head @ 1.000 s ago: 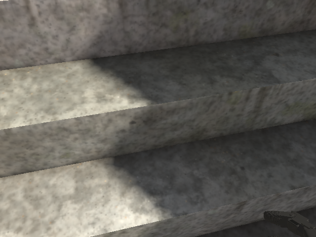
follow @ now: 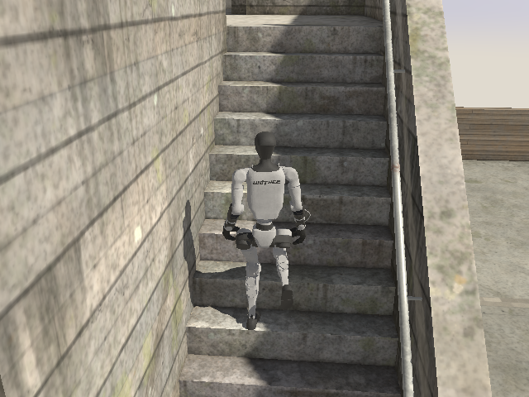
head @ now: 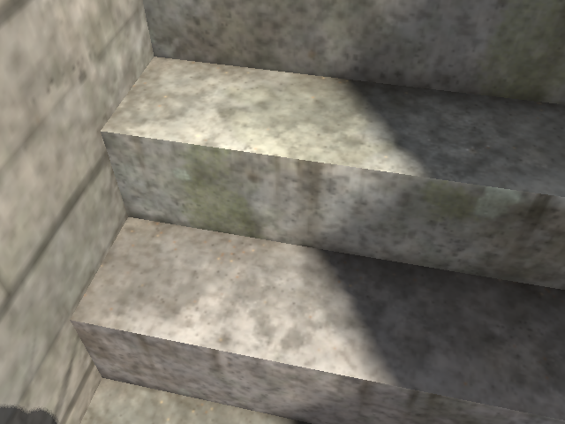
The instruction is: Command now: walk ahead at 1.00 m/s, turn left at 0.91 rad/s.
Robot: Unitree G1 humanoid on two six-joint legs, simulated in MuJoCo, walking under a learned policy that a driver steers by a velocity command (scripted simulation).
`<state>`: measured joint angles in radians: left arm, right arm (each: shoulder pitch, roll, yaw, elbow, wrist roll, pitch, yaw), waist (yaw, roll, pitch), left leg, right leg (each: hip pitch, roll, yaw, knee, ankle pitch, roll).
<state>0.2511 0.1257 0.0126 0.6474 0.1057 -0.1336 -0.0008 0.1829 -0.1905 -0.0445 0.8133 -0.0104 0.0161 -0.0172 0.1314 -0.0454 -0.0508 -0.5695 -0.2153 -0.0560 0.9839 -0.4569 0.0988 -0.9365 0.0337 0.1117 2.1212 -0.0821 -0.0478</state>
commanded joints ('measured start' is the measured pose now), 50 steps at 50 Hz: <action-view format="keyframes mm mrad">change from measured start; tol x64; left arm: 1 -137 -42 -61 -182 -11 18 29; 50 -375 135 -31 -264 -84 195 -67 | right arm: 1 -78 -44 -25 -14 24 -81 7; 50 -75 -185 -1 168 -124 -114 122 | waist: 1 -15 111 195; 50 14 -17 -185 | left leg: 1 -140 220 -419 -611 -100 200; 7 149 251 -517 -810 -94 225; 13 204 356 -174 -287 1925 175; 15 -366 41 -148 500 549 87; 26 -830 120 -67 1297 43 24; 30 -732 249 197 768 -212 48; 34 846 254 -234 -209 170 8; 36 677 601 -1082 -644 33 175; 38 306 478 -598 -408 -602 143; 50 139 470 257 -810 273 94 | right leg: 1 -246 -59 -24 -42 -182 10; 7 -473 -92 -52 -112 -358 -4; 12 741 53 -283 -740 -739 -58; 16 853 -335 947 -1733 -1105 -193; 29 921 -216 -118 -2081 481 -168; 33 687 -180 -107 -1541 1182 -210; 35 417 122 134 -493 -91 -42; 37 196 90 183 -9 111 20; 50 -174 -126 -64 -444 -299 -233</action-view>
